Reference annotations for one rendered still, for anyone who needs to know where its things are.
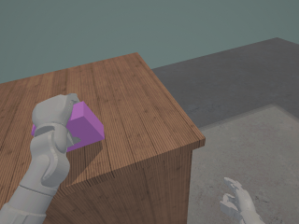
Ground robot left forearm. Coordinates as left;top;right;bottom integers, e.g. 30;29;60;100
0;122;70;224

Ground robot right forearm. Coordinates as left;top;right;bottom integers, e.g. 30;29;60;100
238;210;265;224

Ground table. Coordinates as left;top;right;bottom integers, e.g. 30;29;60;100
0;52;206;224

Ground robot left hand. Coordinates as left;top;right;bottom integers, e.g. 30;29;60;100
32;93;81;147

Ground robot right hand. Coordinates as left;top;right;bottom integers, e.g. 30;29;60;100
220;177;256;220

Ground sponge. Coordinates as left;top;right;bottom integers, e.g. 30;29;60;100
31;101;105;152

